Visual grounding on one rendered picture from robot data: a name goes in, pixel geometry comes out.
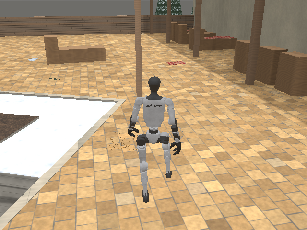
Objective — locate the robot left upper arm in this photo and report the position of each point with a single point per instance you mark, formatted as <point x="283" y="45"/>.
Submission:
<point x="136" y="109"/>

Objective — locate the robot right forearm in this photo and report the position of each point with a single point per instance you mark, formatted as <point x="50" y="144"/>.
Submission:
<point x="175" y="132"/>

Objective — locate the robot left hand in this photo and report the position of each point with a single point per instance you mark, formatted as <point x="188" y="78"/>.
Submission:
<point x="130" y="132"/>

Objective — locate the robot right hand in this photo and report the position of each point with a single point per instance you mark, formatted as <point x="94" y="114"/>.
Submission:
<point x="177" y="149"/>

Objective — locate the robot right upper arm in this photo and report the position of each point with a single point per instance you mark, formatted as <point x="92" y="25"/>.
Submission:
<point x="170" y="110"/>

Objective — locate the robot left forearm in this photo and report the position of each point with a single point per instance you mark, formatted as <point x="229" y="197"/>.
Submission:
<point x="131" y="124"/>

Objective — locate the robot left thigh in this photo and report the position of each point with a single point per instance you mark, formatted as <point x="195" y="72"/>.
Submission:
<point x="141" y="146"/>

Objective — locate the right robot shin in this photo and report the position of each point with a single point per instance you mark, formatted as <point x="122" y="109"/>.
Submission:
<point x="167" y="157"/>

